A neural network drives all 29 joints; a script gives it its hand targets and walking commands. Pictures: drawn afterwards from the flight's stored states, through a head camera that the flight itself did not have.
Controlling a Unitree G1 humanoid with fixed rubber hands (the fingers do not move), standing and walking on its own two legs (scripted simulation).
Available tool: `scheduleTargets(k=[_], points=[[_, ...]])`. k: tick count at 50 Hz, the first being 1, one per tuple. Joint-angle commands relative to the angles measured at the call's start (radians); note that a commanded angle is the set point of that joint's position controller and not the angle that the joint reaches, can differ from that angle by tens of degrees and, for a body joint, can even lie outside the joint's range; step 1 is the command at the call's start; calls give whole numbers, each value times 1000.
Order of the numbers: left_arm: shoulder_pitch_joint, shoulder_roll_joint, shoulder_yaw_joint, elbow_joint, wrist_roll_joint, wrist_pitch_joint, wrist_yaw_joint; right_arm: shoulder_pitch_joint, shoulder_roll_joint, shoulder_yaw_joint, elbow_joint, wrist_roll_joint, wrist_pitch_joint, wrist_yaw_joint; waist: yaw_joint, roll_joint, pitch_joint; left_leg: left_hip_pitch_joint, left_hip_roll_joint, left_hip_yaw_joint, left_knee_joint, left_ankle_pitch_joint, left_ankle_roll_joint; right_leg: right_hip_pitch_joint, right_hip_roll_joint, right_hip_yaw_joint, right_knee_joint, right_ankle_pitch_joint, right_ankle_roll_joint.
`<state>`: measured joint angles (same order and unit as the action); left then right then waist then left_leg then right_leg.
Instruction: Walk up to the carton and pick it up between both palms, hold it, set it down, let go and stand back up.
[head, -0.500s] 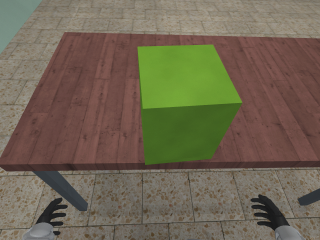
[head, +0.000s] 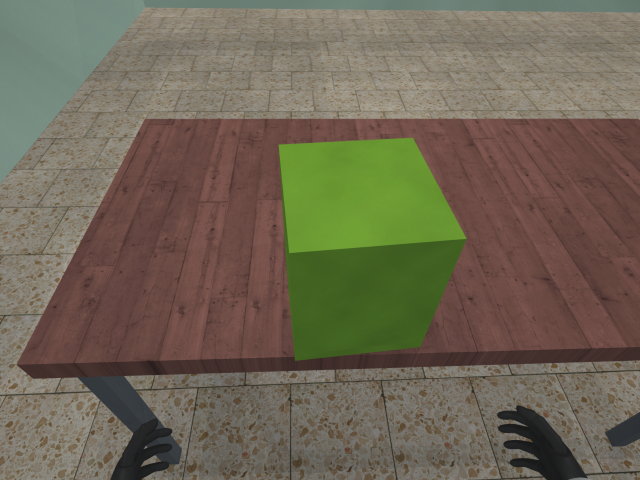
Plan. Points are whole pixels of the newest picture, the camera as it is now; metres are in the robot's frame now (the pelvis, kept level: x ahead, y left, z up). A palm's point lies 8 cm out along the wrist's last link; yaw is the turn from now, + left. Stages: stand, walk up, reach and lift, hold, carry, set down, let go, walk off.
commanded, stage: reach and lift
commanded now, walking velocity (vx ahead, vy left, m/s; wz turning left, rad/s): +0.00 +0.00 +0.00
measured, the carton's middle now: (352, 251) +0.44 -0.04 +0.04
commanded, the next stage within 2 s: none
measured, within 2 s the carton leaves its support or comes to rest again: neither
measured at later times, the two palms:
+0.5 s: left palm (165, 442) +0.19 +0.20 -0.03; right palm (558, 439) +0.19 -0.26 -0.01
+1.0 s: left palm (200, 390) +0.23 +0.16 +0.02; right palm (556, 400) +0.22 -0.26 +0.03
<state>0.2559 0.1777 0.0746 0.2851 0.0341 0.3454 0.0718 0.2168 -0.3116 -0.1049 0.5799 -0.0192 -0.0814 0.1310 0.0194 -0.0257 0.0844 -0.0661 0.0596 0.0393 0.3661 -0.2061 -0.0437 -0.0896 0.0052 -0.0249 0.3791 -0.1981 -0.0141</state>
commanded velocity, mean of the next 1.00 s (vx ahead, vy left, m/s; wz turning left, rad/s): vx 0.00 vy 0.00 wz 0.00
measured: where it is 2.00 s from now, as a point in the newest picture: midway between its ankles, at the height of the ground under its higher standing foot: outside the picture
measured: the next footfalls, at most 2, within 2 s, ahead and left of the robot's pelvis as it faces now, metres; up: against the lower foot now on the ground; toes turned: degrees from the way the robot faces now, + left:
none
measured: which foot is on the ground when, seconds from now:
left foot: down 0.00-1.00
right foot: down 0.00-1.00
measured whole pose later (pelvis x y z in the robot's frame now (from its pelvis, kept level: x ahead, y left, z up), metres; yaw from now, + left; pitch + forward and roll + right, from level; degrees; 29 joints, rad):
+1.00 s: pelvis +0.02 +0.00 +0.00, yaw -3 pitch -2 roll +0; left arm 0.26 -0.01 -0.05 0.02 0.02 0.08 0.23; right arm 0.21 -0.36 0.00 0.32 0.30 -0.21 0.14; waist 0.03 -0.04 0.01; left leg -0.05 0.07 0.08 0.27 -0.18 -0.05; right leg -0.12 0.03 0.03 0.31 -0.17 -0.02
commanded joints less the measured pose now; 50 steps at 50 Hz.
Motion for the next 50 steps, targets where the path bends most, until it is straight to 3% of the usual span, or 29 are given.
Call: scheduleTargets(k=[1, 5, 6, 7, 9, 10, 12, 13, 14, 16, 19, 20, 21, 25, 28, 29, 30, 34, 35, 36, 37, 39, 41, 42, 43, 44, 45, 48, 50], points=[[-85, 51, 17, -193, -3, -69, 36, -60, -170, -85, -116, 16, -39, -1, 1, 20, -60, 12, -63, 39, -81, 21, 4, -58, 25, -8, -94, 53, -7], [-67, 29, -4, -216, -31, -80, 45, -88, -189, -79, -223, 21, -35, 8, 16, -30, -54, 43, -59, 31, -97, -29, 6, -82, 34, -21, -97, 3, -10], [-72, 32, -7, -170, -27, -77, 43, -100, -175, -75, -244, 37, -22, 11, 29, -56, -20, 1, -64, 40, -105, -43, 28, -61, 26, -4, -107, 2, -6], [-79, 26, -3, -236, -35, -87, 48, -86, -170, -79, -268, 34, -29, 14, 22, -58, -78, 34, -68, 44, -106, -13, 23, -65, 34, -9, -107, 34, -4], [-84, 36, 3, -224, -37, -99, 47, -78, -166, -80, -258, 48, -24, 14, 6, -48, -65, 65, -70, 41, -108, -11, 20, -80, 34, -5, -117, 34, -6], [-60, 12, -13, -229, -23, -109, 52, -61, -163, -55, -268, 63, -27, 15, 29, -46, -67, 47, -70, 36, -105, 13, 18, -64, 36, -1, -113, 52, -6], [-98, 1, -21, -258, -25, -142, 61, -72, -158, -61, -277, 86, -39, 11, 14, -29, -102, 87, -64, 39, -101, 14, 18, -91, 37, -4, -117, 58, -12], [-59, -15, -28, -251, -25, -152, 64, -50, -164, -64, -296, 83, -44, 19, 26, -65, -113, 89, -66, 36, -115, 36, 21, -75, 41, 9, -114, 87, -14], [-59, -18, -28, -269, -20, -165, 67, -49, -163, -76, -274, 85, -45, 19, 32, -40, -112, 87, -71, 46, -108, 49, 17, -77, 35, 21, -118, 81, -17], [-75, -34, -33, -249, -35, -180, 65, -57, -164, -47, -280, 107, -56, 27, 9, -64, -113, 95, -63, 28, -124, 59, 29, -74, 37, 17, -123, 95, -11], [-44, -53, -32, -262, -8, -212, 70, -35, -147, -6, -269, 160, -86, 19, 31, -27, -112, 103, -69, 30, -98, 166, 19, -48, 32, 43, -129, 194, -18], [6, -49, -35, -276, 16, -216, 76, -9, -172, -33, -262, 152, -93, 21, 11, -7, -115, 121, -77, 28, -110, 194, 6, -55, 39, 32, -132, 216, -16], [-26, -39, -33, -273, 14, -233, 76, -30, -162, -6, -275, 184, -104, 18, 38, -44, -104, 107, -76, 34, -104, 193, 6, -36, 33, 42, -131, 258, -16], [-53, -81, -67, -369, 11, -257, 94, -32, -185, -24, -295, 197, -121, 16, 16, 3, -139, 135, -68, 17, -96, 218, 5, -73, 30, 37, -137, 209, -32], [-1, -113, -89, -301, 5, -270, 98, -9, -176, 6, -282, 222, -125, 17, 18, -31, -116, 142, -64, 10, -89, 179, 18, -77, 29, 61, -145, 201, -32], [-54, -84, -85, -361, -4, -284, 97, -33, -189, -24, -337, 220, -133, 16, -12, -26, -140, 162, -66, 20, -102, 163, 13, -104, 33, 39, -148, 192, -29], [-31, -105, -99, -346, -14, -290, 100, -24, -169, -6, -329, 224, -132, 14, 16, -36, -142, 148, -63, 17, -92, 153, 13, -95, 34, 51, -142, 175, -31], [-5, -139, -118, -387, -17, -310, 125, -11, -180, 0, -348, 252, -145, 10, 16, -24, -137, 125, -59, 3, -93, 237, 6, -73, 38, 54, -125, 235, -40], [20, -124, -121, -370, -16, -309, 126, -23, -203, 4, -373, 263, -146, 7, 10, -59, -109, 134, -55, -5, -91, 204, 10, -96, 48, 45, -123, 199, -36], [19, -148, -126, -383, -6, -311, 131, -5, -197, -3, -355, 264, -149, 9, 6, -33, -120, 152, -58, 1, -99, 244, 7, -104, 45, 39, -135, 220, -40], [-1, -163, -131, -407, -21, -310, 130, -38, -194, 13, -353, 281, -148, 7, 28, -40, -156, 163, -54, 0, -82, 255, 10, -103, 40, 55, -139, 239, -44], [-24, -155, -127, -411, -5, -317, 138, -41, -180, 14, -370, 287, -156, 7, 19, -20, -148, 164, -52, -4, -82, 247, 7, -123, 42, 53, -123, 216, -48], [-33, -150, -135, -427, -27, -326, 146, -63, -200, 5, -398, 306, -166, 11, 22, -63, -160, 120, -54, 3, -86, 208, 22, -94, 43, 59, -115, 229, -40], [-63, -171, -128, -450, -12, -332, 156, -65, -191, 10, -398, 314, -169, 13, 5, -31, -178, 148, -53, -2, -76, 253, 14, -107, 41, 50, -111, 244, -44], [-67, -171, -133, -445, -18, -334, 157, -89, -193, 30, -406, 326, -179, 12, 30, -38, -167, 138, -50, 1, -71, 249, 21, -98, 41, 66, -112, 264, -41], [-58, -188, -130, -443, -19, -321, 159, -86, -225, 26, -405, 328, -177, 11, 2, -64, -168, 134, -54, -9, -80, 247, 23, -74, 51, 63, -114, 271, -40], [-50, -184, -122, -446, -14, -321, 154, -74, -216, 14, -412, 312, -181, 6, 21, -85, -173, 128, -54, 1, -89, 224, 23, -64, 44, 64, -110, 281, -33], [-114, -196, -134, -458, -4, -309, 163, -136, -207, 33, -390, 325, -173, 10, 17, -39, -189, 109, -51, 5, -106, 195, 24, -83, 46, 67, -121, 221, -46], [-162, -192, -137, -452, -18, -282, 162, -185, -204, 52, -432, 353, -151, 3, 1, -62, -188, 110, -48, 5, -94, 172, 34, -84, 39, 68, -113, 219, -34]])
